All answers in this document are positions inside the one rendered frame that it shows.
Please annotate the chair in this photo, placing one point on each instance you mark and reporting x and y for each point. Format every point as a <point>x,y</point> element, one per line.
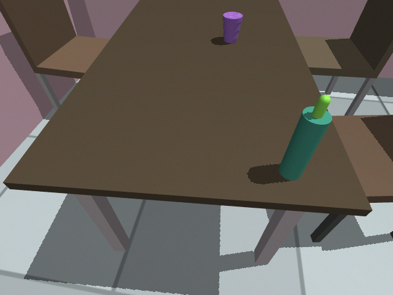
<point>364,54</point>
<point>44,32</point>
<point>368,141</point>

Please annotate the table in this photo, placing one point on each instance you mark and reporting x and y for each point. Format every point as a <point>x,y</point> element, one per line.
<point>169,111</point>

